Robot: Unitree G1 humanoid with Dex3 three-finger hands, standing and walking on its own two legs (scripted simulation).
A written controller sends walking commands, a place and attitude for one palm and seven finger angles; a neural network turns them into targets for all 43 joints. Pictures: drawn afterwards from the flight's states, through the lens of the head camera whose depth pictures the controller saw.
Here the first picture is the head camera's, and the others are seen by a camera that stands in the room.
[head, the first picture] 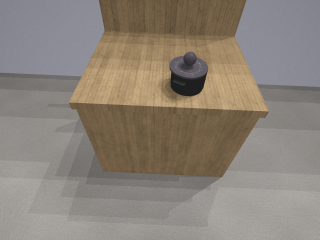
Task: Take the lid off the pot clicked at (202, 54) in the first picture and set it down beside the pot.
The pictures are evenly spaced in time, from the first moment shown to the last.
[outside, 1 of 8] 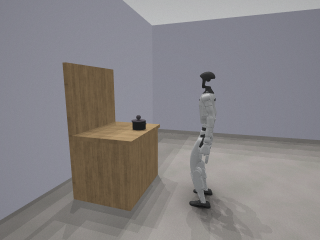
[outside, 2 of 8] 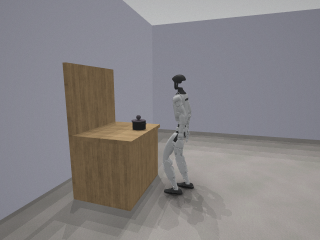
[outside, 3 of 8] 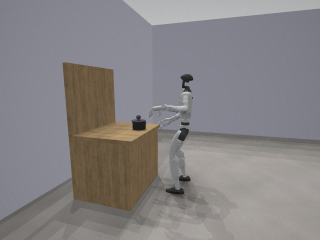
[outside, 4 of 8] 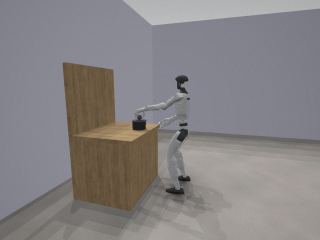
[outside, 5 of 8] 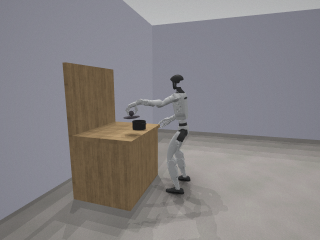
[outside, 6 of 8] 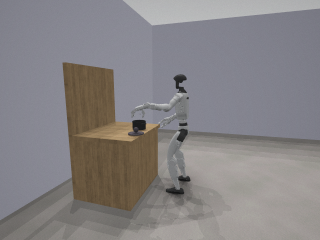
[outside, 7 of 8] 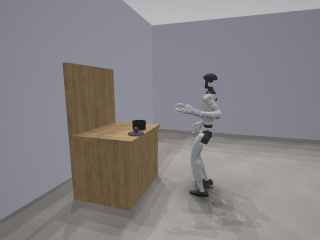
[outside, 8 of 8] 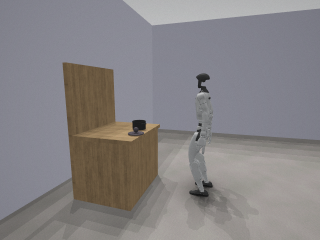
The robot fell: no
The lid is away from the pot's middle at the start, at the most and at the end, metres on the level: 0.01 0.26 0.26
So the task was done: yes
